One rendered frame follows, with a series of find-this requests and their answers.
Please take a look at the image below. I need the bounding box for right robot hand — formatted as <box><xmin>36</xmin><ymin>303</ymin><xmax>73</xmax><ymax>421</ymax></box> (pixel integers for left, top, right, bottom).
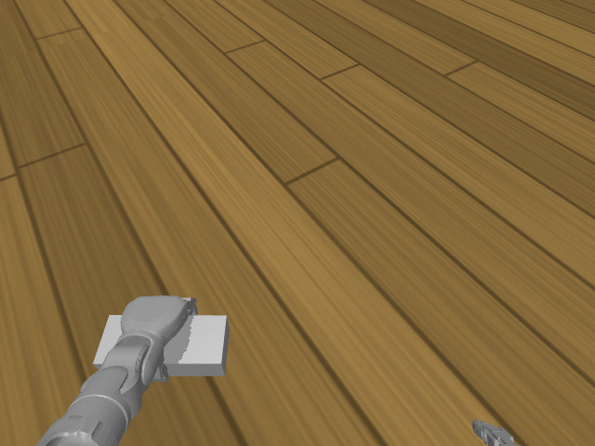
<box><xmin>472</xmin><ymin>420</ymin><xmax>522</xmax><ymax>446</ymax></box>

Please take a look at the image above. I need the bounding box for left robot hand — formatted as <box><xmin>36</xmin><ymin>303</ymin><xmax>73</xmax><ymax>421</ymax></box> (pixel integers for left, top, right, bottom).
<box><xmin>121</xmin><ymin>295</ymin><xmax>198</xmax><ymax>382</ymax></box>

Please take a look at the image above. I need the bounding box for left robot arm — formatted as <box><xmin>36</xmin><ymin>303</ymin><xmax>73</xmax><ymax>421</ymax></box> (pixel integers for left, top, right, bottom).
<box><xmin>35</xmin><ymin>330</ymin><xmax>164</xmax><ymax>446</ymax></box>

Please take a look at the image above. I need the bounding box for carton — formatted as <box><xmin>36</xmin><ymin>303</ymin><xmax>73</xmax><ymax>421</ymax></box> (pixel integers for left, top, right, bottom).
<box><xmin>93</xmin><ymin>315</ymin><xmax>230</xmax><ymax>376</ymax></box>

